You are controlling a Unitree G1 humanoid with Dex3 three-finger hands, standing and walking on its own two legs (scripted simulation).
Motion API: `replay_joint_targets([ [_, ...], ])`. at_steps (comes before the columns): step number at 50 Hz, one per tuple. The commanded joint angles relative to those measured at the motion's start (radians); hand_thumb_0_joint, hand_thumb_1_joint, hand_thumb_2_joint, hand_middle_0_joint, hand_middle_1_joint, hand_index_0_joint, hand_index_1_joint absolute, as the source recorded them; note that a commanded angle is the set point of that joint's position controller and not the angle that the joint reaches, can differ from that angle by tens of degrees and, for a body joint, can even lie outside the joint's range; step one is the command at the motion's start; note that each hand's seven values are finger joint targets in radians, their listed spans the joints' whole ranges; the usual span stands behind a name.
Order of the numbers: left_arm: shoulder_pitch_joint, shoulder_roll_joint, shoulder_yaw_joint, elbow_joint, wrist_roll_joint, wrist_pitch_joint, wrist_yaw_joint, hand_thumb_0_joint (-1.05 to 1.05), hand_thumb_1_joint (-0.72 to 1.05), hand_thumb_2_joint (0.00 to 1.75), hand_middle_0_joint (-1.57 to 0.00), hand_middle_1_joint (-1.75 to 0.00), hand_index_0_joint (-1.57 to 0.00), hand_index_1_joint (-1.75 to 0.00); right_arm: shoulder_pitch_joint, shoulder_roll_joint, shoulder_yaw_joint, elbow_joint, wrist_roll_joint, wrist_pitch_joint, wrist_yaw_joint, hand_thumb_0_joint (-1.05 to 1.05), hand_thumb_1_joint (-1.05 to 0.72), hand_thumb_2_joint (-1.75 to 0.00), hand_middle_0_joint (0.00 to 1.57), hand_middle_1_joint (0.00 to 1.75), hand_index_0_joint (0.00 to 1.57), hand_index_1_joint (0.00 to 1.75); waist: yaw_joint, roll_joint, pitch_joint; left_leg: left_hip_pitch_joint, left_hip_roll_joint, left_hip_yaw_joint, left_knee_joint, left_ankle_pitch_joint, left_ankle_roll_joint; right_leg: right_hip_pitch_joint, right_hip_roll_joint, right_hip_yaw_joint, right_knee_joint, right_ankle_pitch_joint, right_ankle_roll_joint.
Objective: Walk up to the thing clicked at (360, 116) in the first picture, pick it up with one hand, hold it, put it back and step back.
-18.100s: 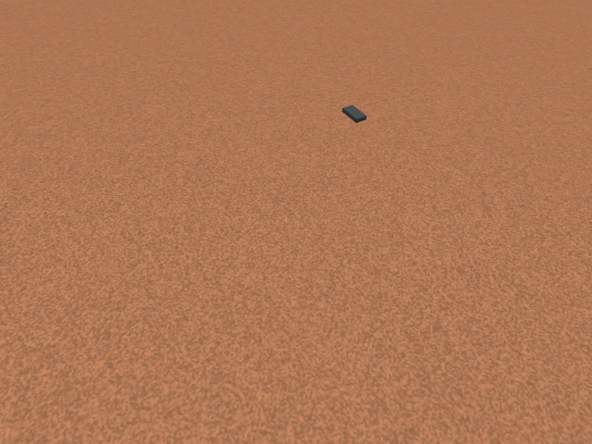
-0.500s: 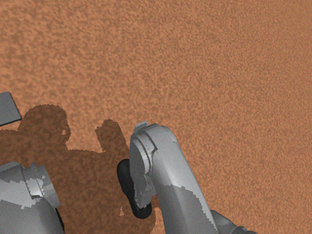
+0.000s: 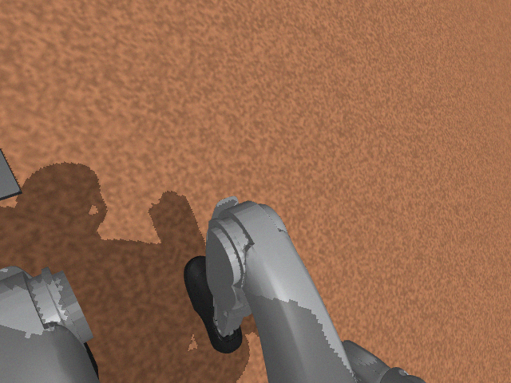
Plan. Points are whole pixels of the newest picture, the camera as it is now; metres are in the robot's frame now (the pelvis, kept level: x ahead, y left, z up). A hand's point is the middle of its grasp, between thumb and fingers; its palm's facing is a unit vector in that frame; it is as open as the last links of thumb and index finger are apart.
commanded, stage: close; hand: left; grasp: from above
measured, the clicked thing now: out of the picture +0.44 +0.26 -0.30
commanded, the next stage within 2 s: settle in 1.42 s
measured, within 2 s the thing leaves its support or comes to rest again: leaves its support in 1.86 s
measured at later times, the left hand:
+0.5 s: hand out of the picture +0.42 +0.28 -0.27, palm faces -0.49 -0.13 -0.86, open 12.8 cm
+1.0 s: hand out of the picture +0.42 +0.28 -0.27, palm faces -0.48 -0.12 -0.87, open 11.7 cm
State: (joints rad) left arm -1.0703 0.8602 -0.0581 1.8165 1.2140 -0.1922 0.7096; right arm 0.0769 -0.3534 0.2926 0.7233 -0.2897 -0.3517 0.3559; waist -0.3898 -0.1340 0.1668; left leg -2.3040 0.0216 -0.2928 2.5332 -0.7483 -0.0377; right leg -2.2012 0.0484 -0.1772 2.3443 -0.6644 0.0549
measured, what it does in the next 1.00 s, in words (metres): stands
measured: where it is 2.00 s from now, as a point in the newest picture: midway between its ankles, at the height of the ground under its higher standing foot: (158, 357)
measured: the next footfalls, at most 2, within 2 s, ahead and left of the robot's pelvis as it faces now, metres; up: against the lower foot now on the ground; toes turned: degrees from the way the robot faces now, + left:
none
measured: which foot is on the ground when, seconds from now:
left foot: down 0.00-1.00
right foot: down 0.00-1.00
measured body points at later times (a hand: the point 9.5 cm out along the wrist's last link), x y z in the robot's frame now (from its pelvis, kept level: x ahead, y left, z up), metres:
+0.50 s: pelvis +0.00 +0.00 +0.00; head +0.27 +0.14 +0.33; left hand +0.45 +0.28 -0.22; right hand +0.06 -0.24 -0.05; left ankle +0.06 +0.13 -0.28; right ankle +0.12 -0.12 -0.28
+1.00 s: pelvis +0.00 +0.00 +0.00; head +0.27 +0.13 +0.33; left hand +0.44 +0.29 -0.22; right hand +0.05 -0.24 -0.05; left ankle +0.06 +0.13 -0.28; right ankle +0.12 -0.12 -0.28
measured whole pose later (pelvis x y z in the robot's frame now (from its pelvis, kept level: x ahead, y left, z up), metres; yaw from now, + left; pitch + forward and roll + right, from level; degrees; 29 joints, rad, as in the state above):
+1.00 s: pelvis +0.00 +0.00 +0.00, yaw +0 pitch +28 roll -15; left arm -1.06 0.87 -0.07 1.80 1.17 -0.16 0.69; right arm 0.09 -0.35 0.30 0.70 -0.28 -0.35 0.34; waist -0.39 -0.14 0.17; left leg -2.31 0.02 -0.29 2.52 -0.74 -0.03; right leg -2.20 0.05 -0.17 2.33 -0.65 0.06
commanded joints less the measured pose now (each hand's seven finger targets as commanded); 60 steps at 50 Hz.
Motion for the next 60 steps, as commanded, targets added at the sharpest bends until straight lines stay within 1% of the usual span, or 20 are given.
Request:
replay_joint_targets([
  [1, -0.191, 0.042, 0.003, -0.088, -0.001, 0.002, 0.058, 0.00, -0.44, 0.98, -0.18, -0.91, -0.14, -0.95, 0.175, -0.324, -0.095, 0.005, 0.002, -0.001, -0.010, 0.00, -0.90, -0.90, 0.20, 0.30, 0.20, 0.30, -0.084, 0.466, -0.589, 0.445, 0.019, 0.129, -0.268, 0.217, 0.025, 0.366, 0.060, -0.109, -0.206, 0.281, -0.067],
  [3, -0.185, 0.059, 0.015, -0.084, 0.000, 0.012, 0.073, 0.00, -0.43, 0.99, -0.21, -0.90, -0.16, -0.95, 0.181, -0.331, -0.097, 0.006, 0.003, 0.001, -0.010, 0.00, -0.90, -0.90, 0.20, 0.30, 0.20, 0.30, -0.078, 0.455, -0.596, 0.440, 0.020, 0.127, -0.269, 0.232, 0.026, 0.375, 0.062, -0.104, -0.212, 0.292, -0.067],
  [5, -0.183, 0.040, 0.011, -0.080, -0.002, 0.022, 0.075, 0.00, -0.42, 0.96, -0.20, -0.90, -0.16, -0.93, 0.173, -0.324, -0.097, 0.008, 0.000, -0.003, -0.006, 0.00, -0.90, -0.90, 0.20, 0.30, 0.20, 0.30, -0.079, 0.457, -0.582, 0.438, 0.020, 0.124, -0.270, 0.228, 0.022, 0.358, 0.055, -0.110, -0.205, 0.288, -0.066],
  [8, -0.192, 0.037, 0.010, -0.070, -0.014, 0.039, 0.060, 0.00, -0.40, 0.93, -0.21, -0.88, -0.17, -0.92, 0.184, -0.327, -0.097, -0.002, 0.004, -0.007, -0.002, 0.00, -0.90, -0.90, 0.20, 0.30, 0.20, 0.30, -0.094, 0.448, -0.559, 0.424, 0.019, 0.125, -0.269, 0.203, 0.025, 0.345, 0.052, -0.109, -0.208, 0.275, -0.063],
  [12, -0.162, 0.049, 0.024, -0.058, -0.034, 0.046, 0.039, 0.00, -0.37, 0.92, -0.24, -0.85, -0.20, -0.89, 0.198, -0.333, -0.102, -0.002, 0.014, -0.007, -0.006, 0.00, -0.90, -0.90, 0.20, 0.30, 0.20, 0.30, -0.074, 0.432, -0.577, 0.414, 0.018, 0.127, -0.274, 0.207, 0.030, 0.363, 0.054, -0.102, -0.220, 0.267, -0.062],
  [14, -0.170, 0.013, 0.003, -0.069, -0.039, 0.041, 0.025, 0.00, -0.35, 0.92, -0.27, -0.84, -0.22, -0.89, 0.196, -0.315, -0.094, -0.006, 0.011, -0.006, -0.005, 0.00, -0.90, -0.90, 0.20, 0.30, 0.20, 0.30, -0.084, 0.439, -0.588, 0.432, 0.018, 0.125, -0.272, 0.223, 0.028, 0.376, 0.055, -0.104, -0.207, 0.287, -0.062],
  [16, -0.185, 0.017, -0.008, -0.083, -0.048, 0.032, 0.014, 0.00, -0.32, 0.92, -0.28, -0.85, -0.24, -0.89, 0.189, -0.327, -0.091, -0.011, 0.012, -0.011, -0.006, 0.00, -0.90, -0.90, 0.20, 0.30, 0.20, 0.30, -0.092, 0.434, -0.592, 0.436, 0.017, 0.122, -0.271, 0.216, 0.030, 0.379, 0.056, -0.107, -0.210, 0.287, -0.063],
  [22, -0.195, 0.015, -0.026, -0.093, -0.034, -0.002, 0.011, 0.00, -0.28, 0.87, -0.32, -0.80, -0.28, -0.84, 0.185, -0.320, -0.084, -0.005, 0.015, -0.002, -0.016, 0.00, -0.90, -0.90, 0.20, 0.30, 0.20, 0.30, -0.088, 0.464, -0.582, 0.451, 0.016, 0.121, -0.279, 0.218, 0.023, 0.373, 0.056, -0.110, -0.203, 0.284, -0.068],
  [24, -0.186, 0.039, -0.012, -0.086, -0.019, -0.010, 0.028, 0.00, -0.26, 0.85, -0.33, -0.79, -0.29, -0.83, 0.185, -0.332, -0.083, -0.009, 0.009, 0.001, -0.018, 0.00, -0.90, -0.90, 0.20, 0.30, 0.20, 0.30, -0.085, 0.475, -0.590, 0.462, 0.020, 0.111, -0.292, 0.226, 0.020, 0.374, 0.059, -0.118, -0.201, 0.284, -0.071],
  [27, -0.191, 0.026, -0.016, -0.093, 0.001, -0.008, 0.050, 0.00, -0.23, 0.82, -0.34, -0.76, -0.31, -0.80, 0.170, -0.326, -0.081, -0.014, 0.001, 0.000, -0.015, 0.00, -0.90, -0.90, 0.20, 0.30, 0.20, 0.30, -0.094, 0.488, -0.572, 0.468, 0.019, 0.113, -0.287, 0.227, 0.018, 0.350, 0.058, -0.122, -0.197, 0.287, -0.071],
  [31, -0.182, 0.050, 0.002, -0.091, 0.009, 0.011, 0.076, 0.00, -0.21, 0.79, -0.36, -0.74, -0.33, -0.77, 0.168, -0.328, -0.084, -0.020, -0.001, 0.000, -0.010, 0.00, -0.90, -0.90, 0.20, 0.30, 0.20, 0.30, -0.091, 0.479, -0.556, 0.453, 0.018, 0.126, -0.280, 0.222, 0.019, 0.356, 0.058, -0.114, -0.210, 0.287, -0.069],
  [35, -0.186, 0.038, 0.005, -0.089, -0.008, 0.037, 0.075, 0.00, -0.18, 0.76, -0.38, -0.73, -0.35, -0.76, 0.177, -0.328, -0.093, -0.016, -0.001, -0.003, -0.006, 0.00, -0.90, -0.90, 0.20, 0.30, 0.20, 0.30, -0.097, 0.465, -0.562, 0.444, 0.020, 0.126, -0.279, 0.210, 0.021, 0.354, 0.057, -0.109, -0.218, 0.281, -0.065],
  [38, -0.188, 0.063, 0.020, -0.079, -0.028, 0.048, 0.057, 0.00, -0.16, 0.74, -0.40, -0.70, -0.37, -0.73, 0.196, -0.333, -0.093, -0.017, 0.005, -0.006, -0.006, 0.00, -0.90, -0.90, 0.20, 0.30, 0.20, 0.30, -0.097, 0.441, -0.565, 0.424, 0.018, 0.136, -0.266, 0.205, 0.029, 0.365, 0.058, -0.097, -0.232, 0.274, -0.060],
  [43, -0.188, 0.031, 0.000, -0.082, -0.052, 0.037, 0.017, 0.00, -0.12, 0.74, -0.45, -0.67, -0.41, -0.71, 0.198, -0.328, -0.093, -0.012, 0.013, -0.006, -0.013, 0.00, -0.90, -0.90, 0.20, 0.30, 0.20, 0.30, -0.091, 0.452, -0.578, 0.438, 0.021, 0.118, -0.287, 0.200, 0.026, 0.371, 0.057, -0.103, -0.219, 0.265, -0.065],
  [45, -0.187, 0.031, -0.014, -0.083, -0.052, 0.028, 0.000, 0.00, -0.08, 0.71, -0.47, -0.66, -0.44, -0.69, 0.187, -0.334, -0.090, -0.026, 0.014, -0.005, -0.017, 0.00, -0.90, -0.90, 0.20, 0.30, 0.20, 0.30, -0.097, 0.433, -0.569, 0.421, 0.018, 0.119, -0.286, 0.170, 0.029, 0.367, 0.056, -0.106, -0.222, 0.239, -0.065],
  [46, -0.183, 0.043, -0.008, -0.089, -0.053, 0.021, 0.000, 0.00, -0.09, 0.71, -0.49, -0.63, -0.44, -0.67, 0.182, -0.336, -0.091, -0.024, 0.020, -0.005, -0.021, 0.00, -0.90, -0.90, 0.20, 0.30, 0.20, 0.30, -0.085, 0.431, -0.562, 0.414, 0.017, 0.119, -0.285, 0.165, 0.030, 0.349, 0.051, -0.109, -0.223, 0.232, -0.065],
  [50, -0.177, 0.014, -0.027, -0.098, -0.037, -0.004, 0.003, 0.00, -0.05, 0.68, -0.52, -0.59, -0.47, -0.64, 0.183, -0.326, -0.086, -0.020, 0.013, 0.006, -0.024, 0.00, -0.90, -0.90, 0.20, 0.30, 0.20, 0.30, -0.087, 0.451, -0.576, 0.436, 0.017, 0.111, -0.293, 0.189, 0.025, 0.357, 0.054, -0.119, -0.213, 0.255, -0.067],
  [52, -0.148, 0.030, -0.017, -0.086, -0.037, -0.004, 0.007, 0.00, -0.04, 0.68, -0.54, -0.57, -0.49, -0.62, 0.191, -0.325, -0.083, -0.026, 0.015, 0.014, -0.028, 0.00, -0.90, -0.90, 0.20, 0.30, 0.20, 0.30, -0.076, 0.442, -0.589, 0.431, 0.017, 0.126, -0.285, 0.205, 0.028, 0.382, 0.062, -0.109, -0.226, 0.271, -0.066],
  [55, -0.164, 0.013, -0.023, -0.098, -0.045, -0.008, 0.015, 0.00, 0.02, 0.70, -0.59, -0.55, -0.53, -0.61, 0.185, -0.321, -0.082, -0.019, 0.010, 0.013, -0.026, 0.00, -0.90, -0.90, 0.20, 0.30, 0.20, 0.30, -0.083, 0.445, -0.571, 0.440, 0.017, 0.121, -0.286, 0.207, 0.025, 0.368, 0.057, -0.114, -0.217, 0.276, -0.066],
  [60, -0.172, 0.015, -0.021, -0.102, -0.031, -0.007, 0.038, 0.00, 0.07, 0.66, -0.63, -0.52, -0.58, -0.58, 0.193, -0.328, -0.087, -0.018, 0.005, 0.018, -0.029, 0.00, -0.90, -0.90, 0.20, 0.30, 0.20, 0.30, -0.091, 0.450, -0.576, 0.446, 0.018, 0.123, -0.286, 0.213, 0.027, 0.375, 0.064, -0.113, -0.233, 0.280, -0.067],
])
